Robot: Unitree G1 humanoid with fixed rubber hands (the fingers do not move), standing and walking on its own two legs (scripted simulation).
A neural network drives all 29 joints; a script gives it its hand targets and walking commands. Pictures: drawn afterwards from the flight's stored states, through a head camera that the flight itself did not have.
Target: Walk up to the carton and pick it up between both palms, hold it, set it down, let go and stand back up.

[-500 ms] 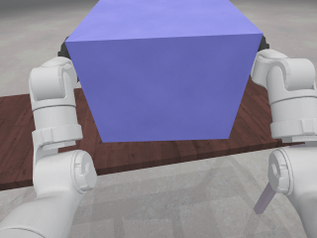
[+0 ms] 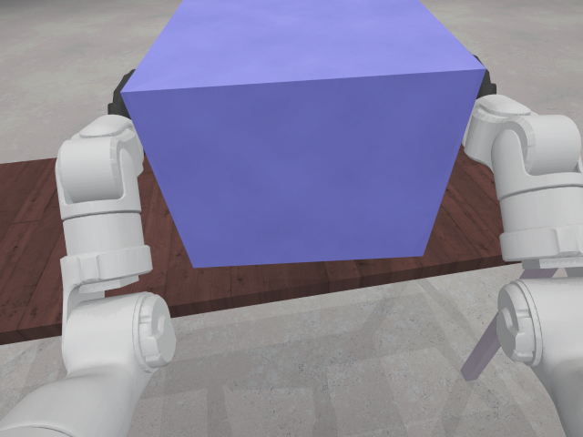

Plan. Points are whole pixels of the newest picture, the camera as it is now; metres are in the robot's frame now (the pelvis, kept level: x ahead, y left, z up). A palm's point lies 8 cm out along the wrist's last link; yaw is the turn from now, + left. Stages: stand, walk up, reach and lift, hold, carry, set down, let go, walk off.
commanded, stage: set down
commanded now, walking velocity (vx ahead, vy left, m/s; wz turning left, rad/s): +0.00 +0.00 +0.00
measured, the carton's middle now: (299, 121) +0.46 -0.01 +0.25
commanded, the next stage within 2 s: none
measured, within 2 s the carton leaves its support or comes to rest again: neither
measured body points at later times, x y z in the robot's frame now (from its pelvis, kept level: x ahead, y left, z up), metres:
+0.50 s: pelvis +0.03 -0.01 +0.00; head +0.02 -0.01 +0.45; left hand +0.42 +0.21 +0.24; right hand +0.44 -0.19 +0.25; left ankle +0.01 +0.11 -0.75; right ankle +0.02 -0.11 -0.75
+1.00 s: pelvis +0.05 +0.01 +0.00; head +0.03 +0.03 +0.45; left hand +0.43 +0.24 +0.21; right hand +0.45 -0.16 +0.21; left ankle +0.01 +0.11 -0.75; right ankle +0.02 -0.11 -0.75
